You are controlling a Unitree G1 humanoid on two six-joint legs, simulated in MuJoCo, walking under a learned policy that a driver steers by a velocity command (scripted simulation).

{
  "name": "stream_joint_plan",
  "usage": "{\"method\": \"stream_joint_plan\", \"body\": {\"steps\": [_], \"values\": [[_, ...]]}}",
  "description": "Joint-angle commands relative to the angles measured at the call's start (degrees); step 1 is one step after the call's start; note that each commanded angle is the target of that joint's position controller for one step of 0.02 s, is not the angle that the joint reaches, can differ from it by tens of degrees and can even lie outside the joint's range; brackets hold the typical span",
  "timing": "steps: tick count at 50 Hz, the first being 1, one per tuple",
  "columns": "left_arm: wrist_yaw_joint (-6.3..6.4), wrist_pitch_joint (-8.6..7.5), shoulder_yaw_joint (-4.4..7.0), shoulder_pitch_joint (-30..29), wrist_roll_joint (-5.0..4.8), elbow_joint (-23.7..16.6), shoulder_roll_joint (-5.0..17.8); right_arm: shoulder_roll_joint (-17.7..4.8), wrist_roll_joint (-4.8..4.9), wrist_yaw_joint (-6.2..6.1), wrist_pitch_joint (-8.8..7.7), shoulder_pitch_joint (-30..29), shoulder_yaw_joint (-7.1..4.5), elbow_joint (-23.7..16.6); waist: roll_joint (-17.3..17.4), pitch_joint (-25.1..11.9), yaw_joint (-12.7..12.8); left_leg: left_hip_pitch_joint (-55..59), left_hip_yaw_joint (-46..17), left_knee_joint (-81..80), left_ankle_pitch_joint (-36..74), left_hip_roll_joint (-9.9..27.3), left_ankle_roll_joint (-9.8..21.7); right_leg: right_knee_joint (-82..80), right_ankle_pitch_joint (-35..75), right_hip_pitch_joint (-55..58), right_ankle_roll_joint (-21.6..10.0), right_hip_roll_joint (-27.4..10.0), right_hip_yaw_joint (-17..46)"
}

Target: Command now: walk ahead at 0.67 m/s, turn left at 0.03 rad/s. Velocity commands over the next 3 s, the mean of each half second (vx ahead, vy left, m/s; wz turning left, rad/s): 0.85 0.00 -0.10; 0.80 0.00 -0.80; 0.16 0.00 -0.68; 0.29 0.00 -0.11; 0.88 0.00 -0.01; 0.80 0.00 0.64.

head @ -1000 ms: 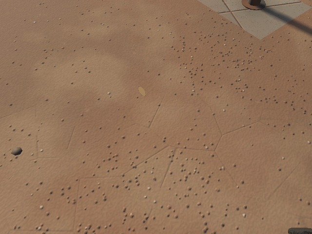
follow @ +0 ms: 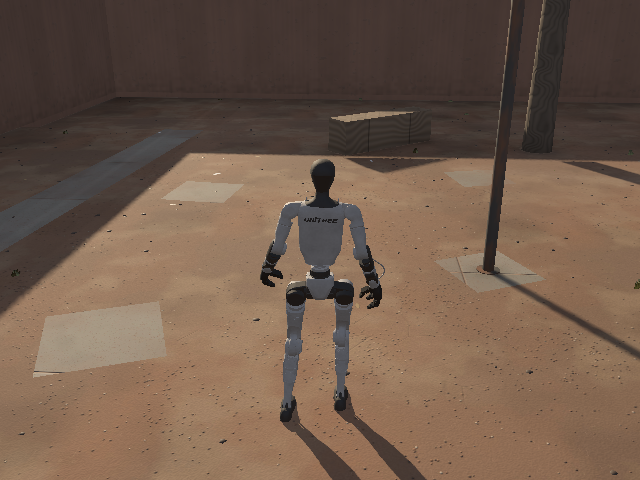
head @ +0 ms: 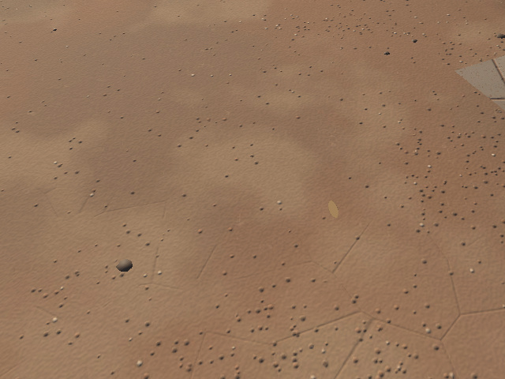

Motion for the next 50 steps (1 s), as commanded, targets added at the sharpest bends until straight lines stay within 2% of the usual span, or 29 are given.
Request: {"method": "stream_joint_plan", "body": {"steps": [1, 2, 3, 4, 6, 9, 13, 19, 22, 23, 24, 25, 26, 27, 28, 29, 30, 31, 33, 35, 38, 41, 43, 45, 46, 47, 48, 49, 50], "values": [[0.62, -0.75, 2.38, 18.6, 0.07, 2.7, 5.7, -4.1, -1.06, 0.39, -2.25, -12.4, -0.4, -7.6, -2.8, -0.6, 13.2, -28.3, -1.2, 12.0, 0.3, 1.2, 5.8, -5.4, 0.2, 30.7, -1.0, -1.9, 4.0], [0.81, -1.02, 3.44, 24.3, 1.22, 2.3, 13.2, 0.9, -1.03, 0.08, -3.73, -12.8, 0.98, -11.5, -20.3, -3.4, 12.9, -41.4, 2.4, 37.0, -8.3, -4.2, 2.4, -16.7, -15.8, 36.8, -8.4, -17.6, 34.2], [0.11, -1.61, 2.89, 20.8, 1.74, 0.8, 11.4, -1.6, 2.17, -0.16, -4.89, -11.6, 0.51, -12.5, -15.4, -2.1, 10.5, -51.2, -3.0, 47.1, -6.9, -3.3, 3.1, -24.2, -35.2, 34.3, -14.5, -23.5, 52.6], [0.14, -1.88, 2.06, 16.8, 1.46, 0.4, 9.3, -3.6, 3.02, 0.05, -5.21, -15.1, 0.19, -12.9, -9.8, 5.1, 8.9, -58.3, -2.3, 51.2, -1.4, 0.8, 4.1, -24.7, -34.4, 31.2, -13.9, -23.9, 48.4], [0.15, -1.21, 0.84, 13.6, 2.08, -0.3, 6.8, -3.2, 0.25, 0.52, -5.02, -14.0, 0.47, -11.2, -4.8, 6.2, 5.9, -53.8, -0.7, 48.6, 6.2, 4.3, 4.0, -23.6, -22.2, 23.4, -11.1, -18.4, 35.1], [0.62, -0.93, -0.24, 11.6, 2.2, -0.2, 4.7, -2.6, 0.07, 1.55, -3.67, -12.8, 0.28, -10.2, -6.8, 8.6, 2.9, -48.2, 1.1, 43.4, 14.1, 5.3, 1.8, -27.5, -11.4, 14.3, -9.1, -13.0, 23.9], [1.99, -0.88, -0.8, 14.3, 1.61, 2.3, 4.5, -1.7, -0.77, 1.79, -3.89, -20.7, 1.0, -11.9, -4.6, 10.8, 4.6, -44.4, 5.1, 29.5, 25.6, 3.7, -0.1, -31.2, 5.8, 11.3, -7.6, -9.9, 12.4], [2.82, 0.1, -1.16, 20.2, -0.08, 6.7, 5.7, -0.9, 0.45, 4.78, -5.8, -33.5, 1.35, -15.8, -5.1, 12.9, 6.8, -33.1, 6.9, 6.9, 30.0, -0.6, 1.3, -32.4, 20.2, 19.1, -6.8, -12.2, 8.4], [3.23, 1.31, -0.05, 19.4, 1.17, 7.6, 9.5, -5.5, 0.6, 4.09, -5.7, -28.2, -0.54, -15.6, -10.8, 5.8, 1.7, -20.9, 7.4, 5.4, 21.0, -4.9, 2.9, -20.3, 53.5, 26.1, -5.3, -14.4, 9.9], [3.18, 1.95, 0.24, 19.0, 2.27, 8.0, 10.7, -8.4, 1.25, 3.17, -5.23, -19.9, -1.89, -14.0, -13.2, -0.1, -3.1, -10.4, 8.1, 6.4, 16.7, -6.4, 4.3, -10.1, 63.9, 25.8, -4.7, -13.9, 9.7], [3.17, 2.35, 0.11, 16.0, 3.21, 7.1, 10.7, -10.4, 1.76, 1.89, -4.47, -5.8, -3.09, -10.7, -13.4, -7.1, -11.1, 9.6, 6.2, 8.5, 15.2, -3.2, 5.5, 6.3, 60.4, 13.8, -2.8, -11.8, 8.5], [3.14, 1.59, -1.46, 18.4, 4.17, 4.2, 3.5, -15.2, -0.21, 0.76, -3.81, 5.0, -4.22, -8.0, -2.5, -19.2, -10.9, 34.6, -12.2, 11.6, -2.2, 11.7, 8.4, 28.5, 32.6, -6.7, -1.5, -5.7, 8.6], [2.5, -0.11, -3.38, 24.3, 0.28, 3.6, -2.9, -15.1, -1.23, 1.75, -4.61, 6.3, -3.96, -7.1, 19.1, -32.7, -6.0, 43.5, -42.1, -2.9, -29.9, 21.6, 14.6, 44.6, -6.1, -18.1, -0.3, 1.6, 14.1], [2.6, -0.66, -1.27, 16.5, -2.96, 2.1, 4.4, -9.4, -1.45, 1.57, -4.7, 3.0, -2.87, -6.9, 16.1, -21.7, -7.5, 35.7, -41.4, -10.7, -31.0, 19.7, 10.8, 48.9, -4.0, -24.4, -0.8, -1.6, 14.4], [2.69, -0.65, -0.86, 9.7, -3.3, 0.3, 5.5, -7.1, -1.29, 1.14, -4.65, 0.5, -2.39, -5.8, 10.5, -11.2, -7.4, 27.6, -30.5, -9.5, -20.7, 18.5, 8.9, 49.8, -1.3, -27.6, -0.6, -3.7, 11.6], [2.73, -0.52, -1.12, 6.5, -2.04, -0.7, 4.1, -6.8, -1.85, 1.19, -4.81, -2.0, -2.38, -4.4, 2.1, -5.8, -5.1, 17.7, -23.1, -10.2, -9.4, 17.2, 8.6, 47.4, 1.0, -25.7, -0.5, -6.2, 10.8], [2.52, 0.22, -0.67, 6.0, -0.89, -1.0, 3.4, -5.2, -2.72, 1.23, -5.31, -4.7, -2.11, -3.5, 1.7, -2.5, -2.1, 9.4, -16.8, -11.2, -2.5, 15.4, 8.7, 44.7, 3.2, -22.3, -0.5, -8.5, 11.0], [1.97, 1.55, -0.61, 8.3, -1.2, -0.8, 1.9, -3.2, -3.23, 1.17, -5.59, -7.2, -1.69, -2.7, 3.5, -0.9, 0.8, 3.7, -12.4, -12.7, -0.2, 14.6, 9.1, 44.3, 3.8, -18.9, -0.1, -10.1, 11.3], [1.74, 4.26, -0.68, 8.5, -1.67, -1.3, -0.2, -1.7, -1.57, 1.34, -5.8, -11.6, -1.6, -1.4, 4.8, 4.4, 3.5, -3.4, -4.0, -16.7, 3.5, 14.6, 8.6, 42.7, 0.6, -19.0, 0.7, -12.2, 10.6], [1.85, 5.47, -0.75, 5.5, -0.75, -2.9, -0.3, -3.3, -1.44, 1.22, -6.01, -13.8, -2.06, -0.8, 3.2, 9.2, 4.6, -7.6, 3.3, -19.2, 9.6, 14.3, 8.2, 40.9, 4.3, -22.0, 1.7, -12.8, 10.0], [1.16, 5.23, -0.63, 2.0, -0.21, -4.6, 1.2, -5.8, -2.38, 0.45, -6.16, -15.0, -2.44, -1.1, 1.0, 11.1, 5.5, -8.0, 13.4, -20.9, 14.5, 10.7, 7.4, 31.8, 16.9, -22.4, 2.1, -11.9, 7.5], [-0.92, 4.06, -0.39, -4.9, 1.12, -6.4, 2.5, -9.7, -1.59, -0.51, -5.55, -14.0, -3.1, -1.4, -4.3, 13.0, 3.0, -5.3, 20.8, -18.5, 28.2, 8.5, 5.3, 13.5, 27.3, -14.9, 0.8, -7.9, 0.2], [-2.09, 3.75, 0.86, -2.2, 1.03, -6.4, 4.8, -14.3, -0.5, -0.82, -4.69, -12.6, -4.14, -1.4, -1.6, 8.0, 4.4, 2.6, 21.0, -10.4, 50.7, 9.8, 4.2, 8.8, 27.2, -8.0, -0.3, -2.7, -4.4], [-1.76, 4.69, 3.59, 11.3, 0.24, -3.8, 10.1, -16.6, 1.03, -0.53, -2.78, -14.1, -4.97, -2.4, 1.9, -0.3, 11.4, 5.4, 20.2, 8.9, 67.6, 10.7, 3.2, 8.9, 19.9, 6.0, -3.0, 2.8, -7.0], [-0.65, 5.51, 6.02, 21.4, 0.37, -1.7, 14.4, -14.6, 1.32, 0.0, -2.58, -15.0, -4.44, -2.9, 0.0, -5.2, 16.6, -1.4, 19.2, 25.2, 61.3, 9.4, 1.1, 5.9, 22.3, 21.3, -5.2, 4.5, -4.7], [0.75, 5.93, 6.31, 18.3, -0.29, -1.2, 17.2, -5.4, 0.01, 0.62, -3.12, -12.7, -2.01, -3.2, -15.4, -0.6, 11.6, -12.6, 17.0, 47.1, -0.9, -0.7, -2.7, 1.1, 39.7, 25.2, -7.4, -0.5, 6.8], [0.48, 4.74, 5.43, 10.0, 2.44, -6.4, 20.4, -1.4, -0.9, 1.35, -4.35, -0.8, -0.37, -5.2, -27.3, -11.4, 0.2, -28.9, 6.3, 68.6, -20.0, -9.3, -4.2, -2.3, 51.0, 36.0, -21.1, -12.3, 37.3], [-0.87, 3.6, 5.29, 7.8, 3.03, -10.5, 18.2, -8.7, -0.85, 1.31, -5.36, -2.2, -0.87, -6.2, -15.7, -22.6, 3.6, -29.8, -3.8, 68.9, -15.1, -7.4, -2.1, -13.4, 28.5, 37.6, -22.4, -17.1, 50.9], [-1.31, 2.74, 4.92, 6.3, 2.08, -11.0, 16.0, -10.9, -0.19, 0.82, -5.47, -10.6, -1.4, -7.7, -6.3, -15.8, 4.7, -31.3, -3.6, 63.2, -9.7, -6.1, -0.6, -17.9, 14.5, 30.7, -19.3, -15.5, 49.6]]}}
Next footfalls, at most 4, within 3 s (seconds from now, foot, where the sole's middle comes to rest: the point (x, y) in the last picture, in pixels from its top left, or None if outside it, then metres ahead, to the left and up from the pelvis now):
0.02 right None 0.04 -0.11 -0.77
0.48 left None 0.53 0.13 -0.77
0.92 right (333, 270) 0.85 -0.22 -0.77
1.52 left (306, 215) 1.07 -0.16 -0.77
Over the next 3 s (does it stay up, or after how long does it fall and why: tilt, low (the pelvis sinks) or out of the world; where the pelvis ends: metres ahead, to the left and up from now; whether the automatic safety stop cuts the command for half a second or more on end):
stays up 1.46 -0.75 0.00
